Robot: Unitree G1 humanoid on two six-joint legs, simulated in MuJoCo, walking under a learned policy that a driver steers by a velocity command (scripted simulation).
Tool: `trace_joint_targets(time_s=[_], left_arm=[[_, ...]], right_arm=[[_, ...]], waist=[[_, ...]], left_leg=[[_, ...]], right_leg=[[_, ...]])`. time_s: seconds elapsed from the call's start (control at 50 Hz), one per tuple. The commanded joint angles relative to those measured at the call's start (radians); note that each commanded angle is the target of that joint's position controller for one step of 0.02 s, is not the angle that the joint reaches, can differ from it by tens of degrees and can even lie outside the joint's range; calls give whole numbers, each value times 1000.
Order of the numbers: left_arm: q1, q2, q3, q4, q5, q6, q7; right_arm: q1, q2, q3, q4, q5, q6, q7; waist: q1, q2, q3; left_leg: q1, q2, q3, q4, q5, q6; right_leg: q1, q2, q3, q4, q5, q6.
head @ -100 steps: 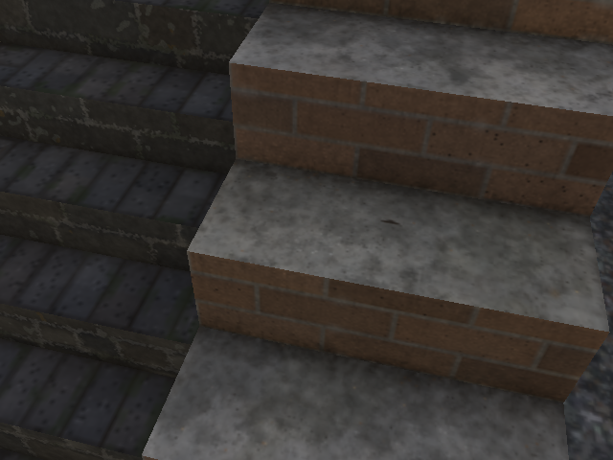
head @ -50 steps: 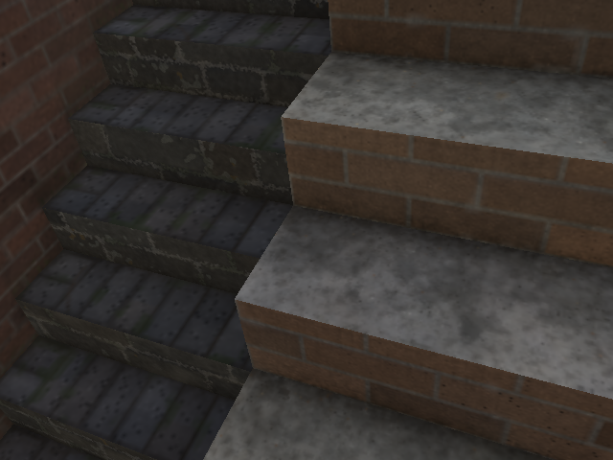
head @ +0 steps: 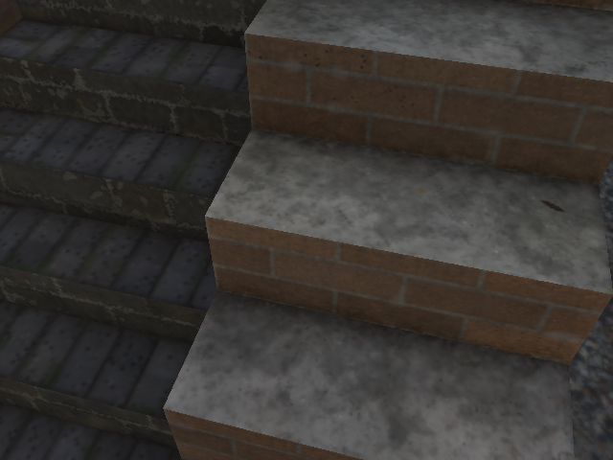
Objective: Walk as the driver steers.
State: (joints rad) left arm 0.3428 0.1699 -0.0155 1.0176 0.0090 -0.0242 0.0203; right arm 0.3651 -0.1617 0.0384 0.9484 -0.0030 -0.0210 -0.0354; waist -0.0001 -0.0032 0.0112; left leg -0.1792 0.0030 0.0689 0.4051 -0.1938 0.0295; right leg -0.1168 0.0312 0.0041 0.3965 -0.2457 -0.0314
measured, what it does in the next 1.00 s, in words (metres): walks ahead: left foot 0.20 m higher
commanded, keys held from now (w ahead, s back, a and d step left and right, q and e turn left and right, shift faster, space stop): no key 0.30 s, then w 0.70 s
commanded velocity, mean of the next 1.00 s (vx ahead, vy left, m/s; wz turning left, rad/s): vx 0.24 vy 0.00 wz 0.00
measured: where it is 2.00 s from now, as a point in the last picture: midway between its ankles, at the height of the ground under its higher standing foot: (316, 361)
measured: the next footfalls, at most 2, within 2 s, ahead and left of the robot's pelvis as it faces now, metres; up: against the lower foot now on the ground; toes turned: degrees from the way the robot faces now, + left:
left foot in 0.98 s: +0.30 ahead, +0.12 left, +0.20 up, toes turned +7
right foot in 1.48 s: +0.48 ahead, -0.05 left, +0.39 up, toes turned -4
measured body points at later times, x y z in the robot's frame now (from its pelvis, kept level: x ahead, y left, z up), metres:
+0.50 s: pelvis -0.01 -0.02 -0.01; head -0.02 -0.02 +0.44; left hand -0.04 +0.20 -0.16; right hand -0.02 -0.24 -0.16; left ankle +0.01 +0.10 -0.74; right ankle -0.02 -0.10 -0.74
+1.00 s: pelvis +0.17 +0.02 +0.01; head +0.20 +0.04 +0.45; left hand +0.03 +0.23 -0.14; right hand +0.46 -0.16 -0.03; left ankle +0.26 +0.12 -0.56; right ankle -0.02 -0.10 -0.73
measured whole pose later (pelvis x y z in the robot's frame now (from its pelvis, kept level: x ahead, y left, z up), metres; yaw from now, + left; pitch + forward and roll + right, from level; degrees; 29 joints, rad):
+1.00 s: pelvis +0.17 +0.02 +0.01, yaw +1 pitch +4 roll +3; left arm 0.53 0.17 0.01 1.15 -0.03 -0.10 0.01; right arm -0.13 -0.19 0.02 0.62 -0.01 -0.03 0.03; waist 0.05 -0.10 0.00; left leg -0.99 0.02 0.17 1.51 -0.60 0.12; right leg 0.15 -0.08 0.00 0.12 -0.24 -0.05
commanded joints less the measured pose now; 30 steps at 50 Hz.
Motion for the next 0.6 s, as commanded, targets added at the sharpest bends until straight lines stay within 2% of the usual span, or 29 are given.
trace_joint_targets(time_s=[0.02,0.12,0.3,0.34,0.36,0.38,0.4,0.42,0.44,0.54,0.56,0.58,0.6], left_arm=[[68,57,8,-7,5,-3,19],[85,44,7,4,5,3,24],[105,22,10,18,1,1,24],[118,17,11,28,1,3,23],[119,29,17,28,1,5,22],[114,63,31,26,-4,4,22],[114,68,35,27,-2,5,20],[111,66,37,26,-1,5,17],[111,38,30,23,5,7,14],[72,14,19,-12,7,-10,-4],[71,8,13,-19,9,-10,-11],[88,17,13,-20,10,-12,-11],[135,22,8,-4,14,-8,-9]], right_arm=[[53,-90,-20,-23,8,1,-16],[58,-77,-17,-8,5,10,-18],[65,-75,-16,11,7,12,-23],[77,-73,-15,23,7,15,-23],[78,-85,-20,24,7,17,-24],[82,-96,-27,28,10,21,-22],[86,-101,-30,28,10,21,-20],[90,-98,-31,29,9,21,-19],[92,-96,-30,26,5,17,-18],[87,-112,-41,26,9,6,-11],[61,-101,-38,20,7,9,-4],[29,-103,-40,11,12,8,0],[-6,-142,-50,-6,4,5,15]], waist=[[0,-6,73],[-2,2,106],[-1,-5,100],[-1,-4,93],[-1,-4,100],[-3,3,108],[-7,9,117],[-8,8,122],[-11,6,124],[-13,52,90],[3,45,99],[20,9,99],[34,-76,98]], left_leg=[[-7,126,-146,-67,-60,66],[-48,124,-149,-54,-123,68],[-67,122,-151,-34,-132,66],[-71,107,-151,-44,-229,71],[-81,98,-150,-35,-279,79],[-83,91,-150,-28,-318,93],[-95,87,-157,-21,-348,105],[-104,88,-169,-20,-371,117],[-120,94,-192,-23,-400,126],[-83,131,-314,-91,-468,178],[-114,123,-303,-92,-434,176],[-157,102,-271,-64,-398,169],[-207,75,-222,24,-347,168]], right_leg=[[-118,-139,122,-75,69,-69],[-168,-131,132,-78,-8,-76],[-172,-126,138,-74,-16,-84],[-178,-116,145,-90,-137,-93],[-195,-112,150,-88,-200,-103],[-222,-114,162,-91,-256,-118],[-239,-115,169,-86,-295,-129],[-254,-115,174,-77,-320,-135],[-259,-110,171,-53,-336,-134],[-288,-69,117,46,-262,-127],[-248,-72,118,28,-239,-128],[-190,-81,140,-10,-253,-134],[-136,-114,193,-62,-316,-151]])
